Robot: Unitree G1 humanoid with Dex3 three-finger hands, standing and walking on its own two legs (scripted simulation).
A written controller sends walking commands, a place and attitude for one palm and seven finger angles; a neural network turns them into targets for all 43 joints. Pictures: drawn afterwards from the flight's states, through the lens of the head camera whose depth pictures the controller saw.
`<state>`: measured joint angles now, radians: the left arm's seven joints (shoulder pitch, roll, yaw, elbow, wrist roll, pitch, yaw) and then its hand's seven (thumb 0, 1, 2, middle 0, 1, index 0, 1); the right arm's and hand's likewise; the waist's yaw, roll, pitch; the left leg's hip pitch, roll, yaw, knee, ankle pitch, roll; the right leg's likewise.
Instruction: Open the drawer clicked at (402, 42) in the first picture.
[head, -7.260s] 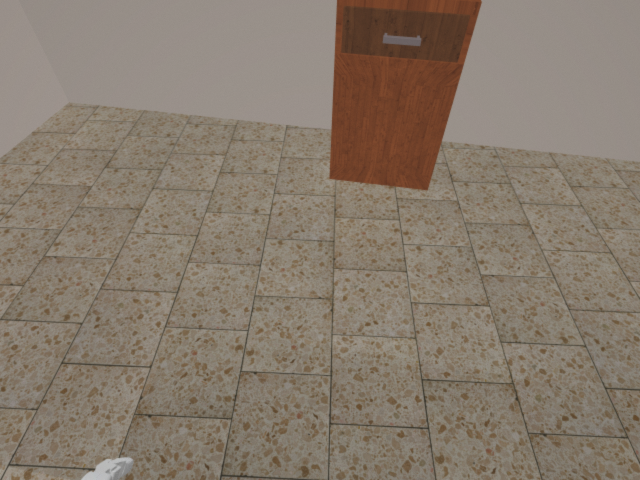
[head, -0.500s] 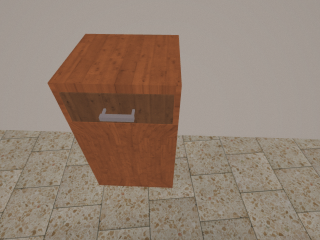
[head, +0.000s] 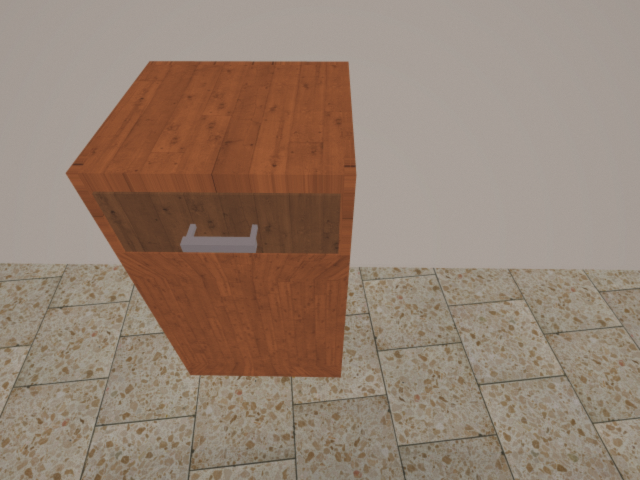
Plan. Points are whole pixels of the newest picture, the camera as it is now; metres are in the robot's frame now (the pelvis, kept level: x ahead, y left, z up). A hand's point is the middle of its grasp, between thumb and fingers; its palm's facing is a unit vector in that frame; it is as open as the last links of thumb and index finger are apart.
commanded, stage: come to a stop and stand still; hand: left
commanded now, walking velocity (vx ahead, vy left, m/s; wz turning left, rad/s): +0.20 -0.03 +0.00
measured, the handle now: (221, 236) +0.53 +0.22 -0.06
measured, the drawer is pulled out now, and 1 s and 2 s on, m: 0.00 0.00 0.00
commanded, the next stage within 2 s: look again from close up in 1.14 s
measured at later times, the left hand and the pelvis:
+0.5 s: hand out of the picture +0.05 +0.18 -0.17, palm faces +0.07 -0.97 -0.23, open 7.3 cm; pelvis +0.04 -0.01 +0.00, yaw +1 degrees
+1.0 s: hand out of the picture +0.00 +0.15 -0.16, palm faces +0.05 -0.98 -0.20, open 7.3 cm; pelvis +0.00 -0.03 +0.01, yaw +1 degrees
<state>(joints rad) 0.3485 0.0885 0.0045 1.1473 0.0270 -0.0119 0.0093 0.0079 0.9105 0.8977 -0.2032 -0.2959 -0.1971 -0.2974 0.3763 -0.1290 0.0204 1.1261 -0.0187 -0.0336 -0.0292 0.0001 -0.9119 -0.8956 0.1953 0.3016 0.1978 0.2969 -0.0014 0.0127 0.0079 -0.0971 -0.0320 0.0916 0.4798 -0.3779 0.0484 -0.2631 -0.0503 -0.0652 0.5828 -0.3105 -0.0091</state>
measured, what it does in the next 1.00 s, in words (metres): stands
